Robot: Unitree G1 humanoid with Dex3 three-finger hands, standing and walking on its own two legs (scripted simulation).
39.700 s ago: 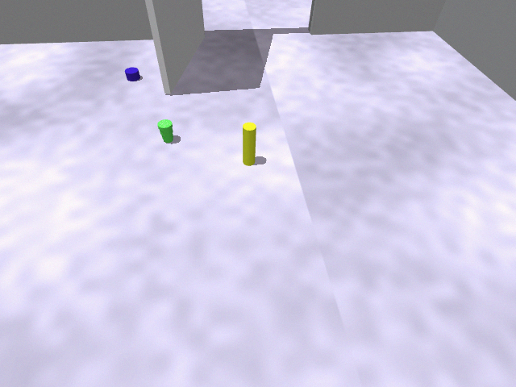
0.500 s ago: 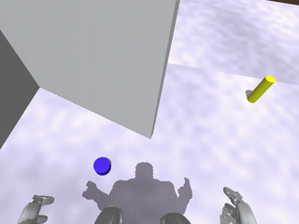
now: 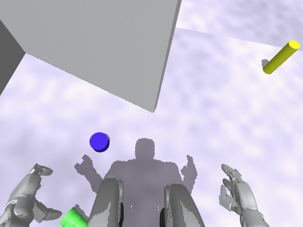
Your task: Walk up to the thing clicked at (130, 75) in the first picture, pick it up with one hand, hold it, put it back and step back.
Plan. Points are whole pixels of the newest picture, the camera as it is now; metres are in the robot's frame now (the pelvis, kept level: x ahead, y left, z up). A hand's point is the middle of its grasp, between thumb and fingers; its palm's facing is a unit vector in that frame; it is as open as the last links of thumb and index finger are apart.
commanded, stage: rise first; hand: left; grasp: from above
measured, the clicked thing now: (99, 142) +0.47 +0.24 -0.58
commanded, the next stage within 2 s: none
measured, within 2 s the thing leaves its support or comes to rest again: neither
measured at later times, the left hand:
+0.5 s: hand (69, 160) +0.33 +0.30 -0.32, palm faces -0.47 -0.24 -0.85, open 14.0 cm
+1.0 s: hand (77, 149) +0.39 +0.30 -0.41, palm faces -0.45 -0.02 -0.89, open 14.2 cm
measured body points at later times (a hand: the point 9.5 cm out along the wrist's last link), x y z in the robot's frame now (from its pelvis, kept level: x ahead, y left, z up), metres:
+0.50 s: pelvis -0.07 +0.00 -0.19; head +0.15 +0.02 +0.21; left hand +0.35 +0.31 -0.28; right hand +0.04 -0.28 -0.32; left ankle +0.04 +0.12 -0.57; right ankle +0.01 -0.13 -0.57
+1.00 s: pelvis -0.07 +0.00 -0.26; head +0.17 +0.05 +0.12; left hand +0.41 +0.30 -0.36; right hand -0.02 -0.28 -0.37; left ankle +0.04 +0.12 -0.57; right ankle +0.01 -0.13 -0.57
